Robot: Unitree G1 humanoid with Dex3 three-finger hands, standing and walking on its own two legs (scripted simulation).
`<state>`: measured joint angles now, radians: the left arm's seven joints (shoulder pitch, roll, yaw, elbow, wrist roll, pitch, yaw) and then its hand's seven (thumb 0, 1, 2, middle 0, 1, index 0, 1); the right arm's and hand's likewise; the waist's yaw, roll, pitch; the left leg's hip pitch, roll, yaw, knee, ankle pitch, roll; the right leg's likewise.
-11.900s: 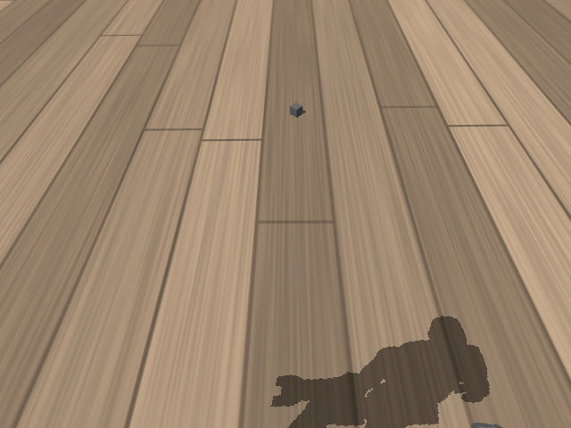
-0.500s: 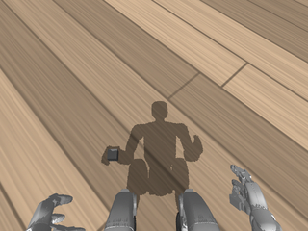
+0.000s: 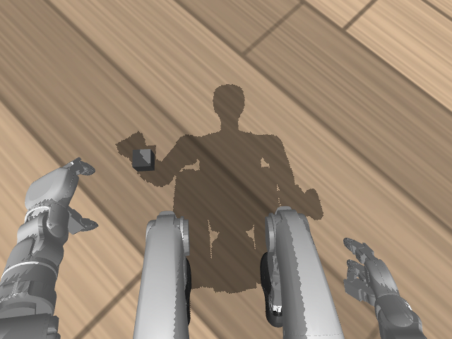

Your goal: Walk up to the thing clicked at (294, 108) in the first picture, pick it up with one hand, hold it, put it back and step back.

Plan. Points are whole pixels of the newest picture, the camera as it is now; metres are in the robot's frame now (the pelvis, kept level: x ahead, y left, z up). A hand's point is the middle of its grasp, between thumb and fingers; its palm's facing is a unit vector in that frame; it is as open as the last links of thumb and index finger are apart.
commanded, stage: rise first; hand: left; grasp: from above
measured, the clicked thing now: (143, 160) +0.51 +0.26 -0.44
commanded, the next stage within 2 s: none
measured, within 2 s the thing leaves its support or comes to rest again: neither
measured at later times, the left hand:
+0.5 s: hand (98, 174) +0.42 +0.31 -0.24, palm faces -0.45 -0.08 -0.89, open 12.2 cm
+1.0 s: hand (108, 164) +0.46 +0.30 -0.28, palm faces -0.45 -0.02 -0.89, open 12.4 cm
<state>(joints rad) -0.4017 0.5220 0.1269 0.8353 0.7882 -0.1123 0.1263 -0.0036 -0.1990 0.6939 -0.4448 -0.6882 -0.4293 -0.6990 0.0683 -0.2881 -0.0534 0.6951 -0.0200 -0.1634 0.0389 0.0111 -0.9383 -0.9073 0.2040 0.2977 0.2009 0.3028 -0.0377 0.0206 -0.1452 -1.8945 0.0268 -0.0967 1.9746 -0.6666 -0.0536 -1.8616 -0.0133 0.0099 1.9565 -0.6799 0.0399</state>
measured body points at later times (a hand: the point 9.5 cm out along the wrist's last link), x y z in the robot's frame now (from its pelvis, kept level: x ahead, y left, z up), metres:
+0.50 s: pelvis -0.02 +0.02 -0.09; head +0.19 +0.07 +0.30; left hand +0.44 +0.31 -0.19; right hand +0.03 -0.27 -0.20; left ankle +0.08 +0.14 -0.43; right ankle +0.08 -0.14 -0.43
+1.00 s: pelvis -0.01 +0.02 -0.12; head +0.23 +0.08 +0.26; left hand +0.48 +0.30 -0.23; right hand +0.03 -0.26 -0.23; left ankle +0.08 +0.14 -0.43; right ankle +0.08 -0.14 -0.43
